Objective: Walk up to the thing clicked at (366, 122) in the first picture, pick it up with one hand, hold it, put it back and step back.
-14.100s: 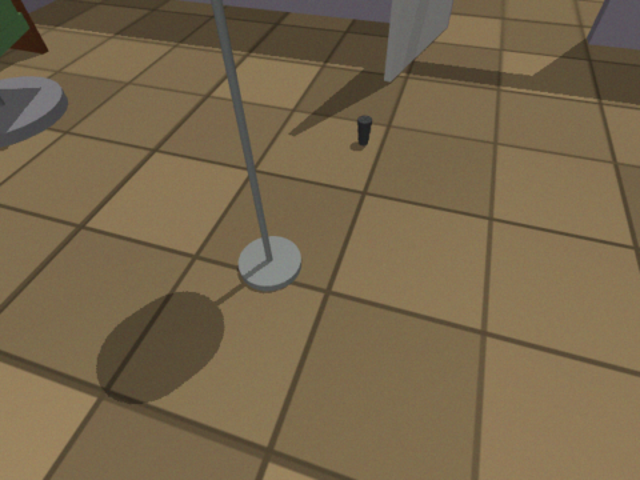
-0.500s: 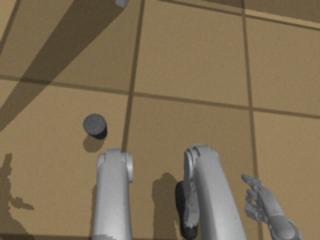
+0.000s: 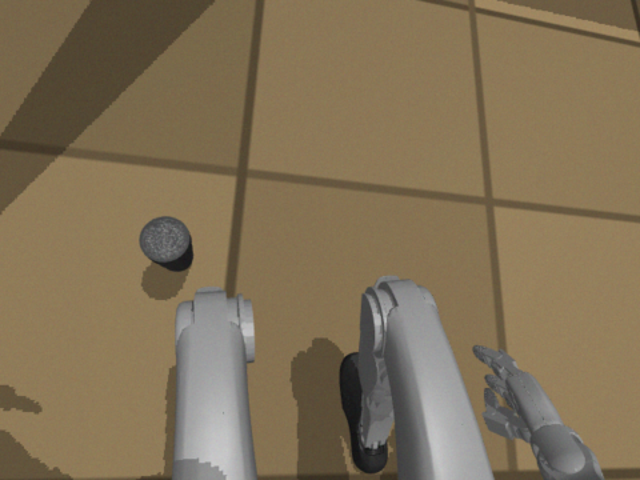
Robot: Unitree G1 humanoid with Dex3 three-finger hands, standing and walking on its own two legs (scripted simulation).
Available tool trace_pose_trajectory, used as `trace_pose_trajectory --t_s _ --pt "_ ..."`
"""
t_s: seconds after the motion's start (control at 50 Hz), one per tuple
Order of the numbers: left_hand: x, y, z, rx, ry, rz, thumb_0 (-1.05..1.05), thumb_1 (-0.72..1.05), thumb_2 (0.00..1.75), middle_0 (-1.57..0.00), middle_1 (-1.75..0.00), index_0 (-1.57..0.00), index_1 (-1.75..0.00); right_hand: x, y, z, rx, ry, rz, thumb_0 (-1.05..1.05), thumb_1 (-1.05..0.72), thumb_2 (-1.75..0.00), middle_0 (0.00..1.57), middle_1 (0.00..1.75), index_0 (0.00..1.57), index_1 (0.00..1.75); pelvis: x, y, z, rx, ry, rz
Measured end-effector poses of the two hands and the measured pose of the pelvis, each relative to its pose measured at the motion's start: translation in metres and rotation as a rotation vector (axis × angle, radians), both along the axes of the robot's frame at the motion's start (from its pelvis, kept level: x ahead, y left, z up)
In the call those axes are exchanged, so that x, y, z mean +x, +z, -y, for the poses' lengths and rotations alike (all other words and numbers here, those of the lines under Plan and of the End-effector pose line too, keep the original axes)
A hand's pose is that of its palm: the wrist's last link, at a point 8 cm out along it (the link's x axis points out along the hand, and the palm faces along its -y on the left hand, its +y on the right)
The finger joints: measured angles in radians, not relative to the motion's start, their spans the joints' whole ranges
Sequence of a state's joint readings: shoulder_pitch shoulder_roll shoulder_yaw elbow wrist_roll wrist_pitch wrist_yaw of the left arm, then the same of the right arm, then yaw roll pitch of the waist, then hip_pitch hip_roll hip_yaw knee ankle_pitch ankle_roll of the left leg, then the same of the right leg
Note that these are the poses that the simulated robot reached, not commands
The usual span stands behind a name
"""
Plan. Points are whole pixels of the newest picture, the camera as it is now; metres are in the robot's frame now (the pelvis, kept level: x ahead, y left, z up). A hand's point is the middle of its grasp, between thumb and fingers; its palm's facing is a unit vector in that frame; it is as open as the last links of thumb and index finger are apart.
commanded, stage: approach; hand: left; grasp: from the side
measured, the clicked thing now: (172, 249) +0.43 +0.22 -0.30
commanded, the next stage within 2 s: close in in 0.34 s
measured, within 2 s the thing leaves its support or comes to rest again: neither
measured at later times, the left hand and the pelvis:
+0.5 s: hand (101, 262) +0.38 +0.31 -0.22, palm faces +0.02 -1.00 +0.07, open 17.3 cm; pelvis -0.01 +0.01 -0.08, yaw -6 degrees
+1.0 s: hand (155, 257) +0.40 +0.24 -0.25, palm faces +0.05 -1.00 +0.04, open 17.6 cm; pelvis -0.02 +0.03 -0.09, yaw -9 degrees
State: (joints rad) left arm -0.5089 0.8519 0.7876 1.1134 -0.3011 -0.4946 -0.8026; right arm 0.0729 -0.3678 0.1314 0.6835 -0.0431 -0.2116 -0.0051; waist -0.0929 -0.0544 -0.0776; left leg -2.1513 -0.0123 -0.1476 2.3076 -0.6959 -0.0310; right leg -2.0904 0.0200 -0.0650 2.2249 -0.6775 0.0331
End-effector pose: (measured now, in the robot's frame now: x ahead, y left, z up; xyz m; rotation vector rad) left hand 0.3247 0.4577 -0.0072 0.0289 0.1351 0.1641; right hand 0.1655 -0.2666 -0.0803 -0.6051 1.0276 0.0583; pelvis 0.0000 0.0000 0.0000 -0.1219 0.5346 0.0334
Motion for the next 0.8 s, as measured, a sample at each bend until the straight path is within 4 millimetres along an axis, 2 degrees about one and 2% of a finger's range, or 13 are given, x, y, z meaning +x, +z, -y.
trace_pose_trajectory --t_s 0.06,0.26,0.34,0.44,0.62,0.68,0.8 --pt "0.004 -0.026 0.008 -0.026 -0.006 0.018 -0.01 -0.57 0.06 -0.07 -0.09 -0.04 -0.11 0.002 -0.005 0.0 -0.017 0.032 -0.006 0.01 -0.89 -0.9 0.2 0.3 0.2 0.3 0.0 -0.01 0.0 -0.007 -0.007 0.015" --pt "0.024 -0.141 0.052 -0.105 -0.055 0.011 -0.01 -0.52 0.05 -0.07 -0.09 -0.04 -0.1 0.005 -0.019 -0.002 -0.122 0.144 -0.049 0.0 -0.89 -0.9 0.2 0.3 0.2 0.3 -0.003 -0.05 -0.003 -0.048 -0.038 0.107" --pt "0.027 -0.174 0.064 -0.092 -0.087 -0.007 -0.01 -0.5 0.06 -0.07 -0.09 -0.04 -0.1 0.001 -0.023 -0.005 -0.171 0.177 -0.088 0.0 -0.89 -0.9 0.2 0.3 0.2 0.3 -0.005 -0.062 -0.006 -0.069 -0.047 0.149" --pt "0.033 -0.198 0.08 -0.098 -0.108 0.004 -0.01 -0.5 0.06 -0.07 -0.09 -0.04 -0.11 -0.007 -0.027 -0.012 -0.206 0.221 -0.136 0.0 -0.9 -0.9 0.2 0.3 0.2 0.3 -0.007 -0.071 -0.01 -0.092 -0.053 0.189" --pt "0.048 -0.235 0.134 -0.13 -0.163 -0.005 -0.01 -0.57 0.02 -0.07 -0.1 -0.06 -0.1 -0.014 -0.022 -0.027 -0.247 0.294 -0.157 0.0 -0.91 -0.9 0.2 0.3 0.2 0.3 -0.012 -0.083 -0.019 -0.146 -0.07 0.266" --pt "0.05 -0.242 0.142 -0.133 -0.114 0.028 -0.01 -0.58 0.02 -0.07 -0.1 -0.07 -0.09 -0.019 -0.019 -0.03 -0.268 0.314 -0.173 0.0 -0.91 -0.9 0.2 0.3 0.2 0.3 -0.015 -0.086 -0.021 -0.161 -0.075 0.295" --pt "0.048 -0.247 0.144 -0.098 -0.065 0.055 -0.01 -0.58 0.01 -0.07 -0.09 -0.07 -0.08 -0.035 -0.015 -0.03 -0.302 0.329 -0.235 0.0 -0.92 -0.9 0.2 0.3 0.2 0.3 -0.02 -0.089 -0.023 -0.181 -0.078 0.331"
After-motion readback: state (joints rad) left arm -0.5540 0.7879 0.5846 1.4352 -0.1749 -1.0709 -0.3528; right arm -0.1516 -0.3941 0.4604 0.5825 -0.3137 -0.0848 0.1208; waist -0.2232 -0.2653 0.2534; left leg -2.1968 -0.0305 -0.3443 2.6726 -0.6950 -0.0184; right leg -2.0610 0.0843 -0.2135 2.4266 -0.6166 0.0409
